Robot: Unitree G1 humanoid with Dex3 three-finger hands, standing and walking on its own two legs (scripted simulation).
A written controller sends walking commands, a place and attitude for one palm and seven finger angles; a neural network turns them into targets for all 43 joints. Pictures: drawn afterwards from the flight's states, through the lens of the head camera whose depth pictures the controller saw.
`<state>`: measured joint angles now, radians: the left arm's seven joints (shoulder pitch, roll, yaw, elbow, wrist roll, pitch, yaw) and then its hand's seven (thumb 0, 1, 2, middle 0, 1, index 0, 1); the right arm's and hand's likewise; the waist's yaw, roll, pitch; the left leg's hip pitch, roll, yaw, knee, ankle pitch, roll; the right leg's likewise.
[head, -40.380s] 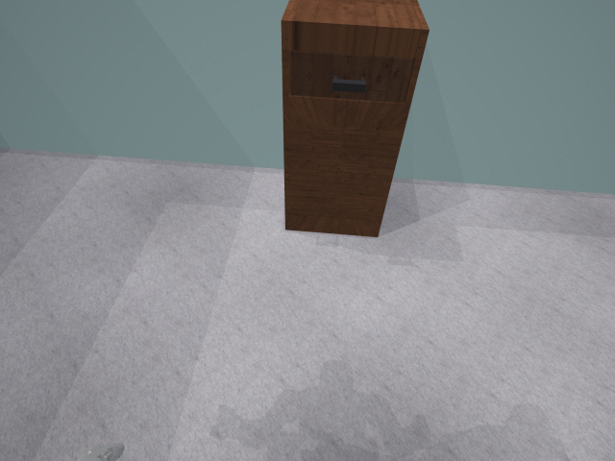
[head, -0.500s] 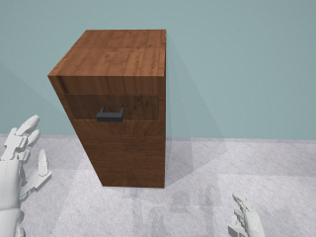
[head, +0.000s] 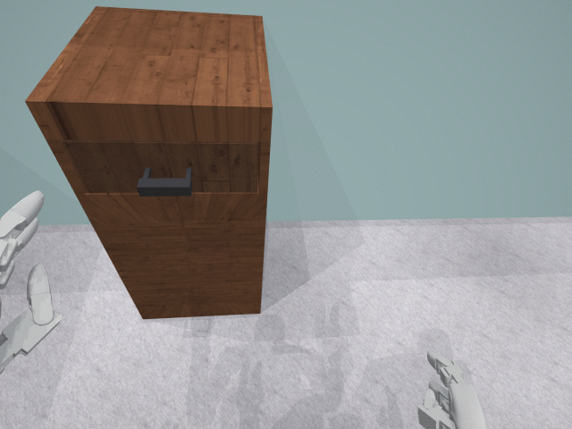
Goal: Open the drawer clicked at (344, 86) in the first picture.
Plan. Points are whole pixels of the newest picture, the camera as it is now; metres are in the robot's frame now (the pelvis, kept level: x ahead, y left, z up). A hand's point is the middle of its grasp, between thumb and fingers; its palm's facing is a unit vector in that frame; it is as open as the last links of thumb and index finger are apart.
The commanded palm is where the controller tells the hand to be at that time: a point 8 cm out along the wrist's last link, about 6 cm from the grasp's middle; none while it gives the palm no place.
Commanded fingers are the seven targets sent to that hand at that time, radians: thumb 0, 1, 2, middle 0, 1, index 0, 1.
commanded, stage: step back with the hand held close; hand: left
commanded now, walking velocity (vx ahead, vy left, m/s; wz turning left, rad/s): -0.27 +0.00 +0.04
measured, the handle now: (167, 179) +0.58 +0.26 -0.04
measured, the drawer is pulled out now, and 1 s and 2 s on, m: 0.00 0.00 0.00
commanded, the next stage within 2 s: stop stepping back and stand still in 0.82 s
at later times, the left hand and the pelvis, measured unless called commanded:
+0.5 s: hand out of the picture +0.10 +0.22 +0.17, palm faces +0.45 -0.79 -0.43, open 7.4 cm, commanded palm +0.04 +0.26 +0.18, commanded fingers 0.00 0.90 0.90 -0.20 -0.30 -0.20 -0.30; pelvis -0.09 -0.02 -0.01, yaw +0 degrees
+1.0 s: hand out of the picture +0.00 +0.19 +0.16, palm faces +0.25 -0.83 -0.49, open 7.4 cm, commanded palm -0.07 +0.24 +0.18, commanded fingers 0.00 0.90 0.90 -0.20 -0.30 -0.20 -0.30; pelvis -0.20 -0.04 +0.00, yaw +0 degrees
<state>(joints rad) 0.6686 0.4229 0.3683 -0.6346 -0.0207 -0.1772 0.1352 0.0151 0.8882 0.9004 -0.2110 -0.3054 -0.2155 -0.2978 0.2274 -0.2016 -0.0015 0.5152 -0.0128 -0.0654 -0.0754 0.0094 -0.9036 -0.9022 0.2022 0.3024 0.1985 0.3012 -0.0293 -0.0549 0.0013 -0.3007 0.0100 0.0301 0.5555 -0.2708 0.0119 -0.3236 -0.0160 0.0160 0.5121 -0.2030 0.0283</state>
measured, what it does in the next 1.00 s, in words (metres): walks backwards: right foot, then left foot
